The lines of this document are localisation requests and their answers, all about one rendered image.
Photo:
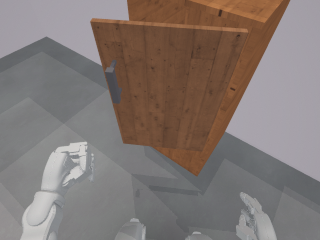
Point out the left robot forearm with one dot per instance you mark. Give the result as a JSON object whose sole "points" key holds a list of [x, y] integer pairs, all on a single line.
{"points": [[42, 218]]}

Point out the left robot thigh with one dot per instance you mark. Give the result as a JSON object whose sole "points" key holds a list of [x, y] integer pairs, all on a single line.
{"points": [[132, 231]]}

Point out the handle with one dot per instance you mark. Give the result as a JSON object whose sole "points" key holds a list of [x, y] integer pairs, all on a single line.
{"points": [[115, 90]]}

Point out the robot right hand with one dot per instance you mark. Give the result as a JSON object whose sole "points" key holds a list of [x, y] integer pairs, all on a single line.
{"points": [[260, 225]]}

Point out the cupboard door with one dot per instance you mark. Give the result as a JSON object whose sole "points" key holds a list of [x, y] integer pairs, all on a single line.
{"points": [[173, 78]]}

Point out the robot left hand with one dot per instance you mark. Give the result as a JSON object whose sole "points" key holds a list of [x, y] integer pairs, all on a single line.
{"points": [[55, 176]]}

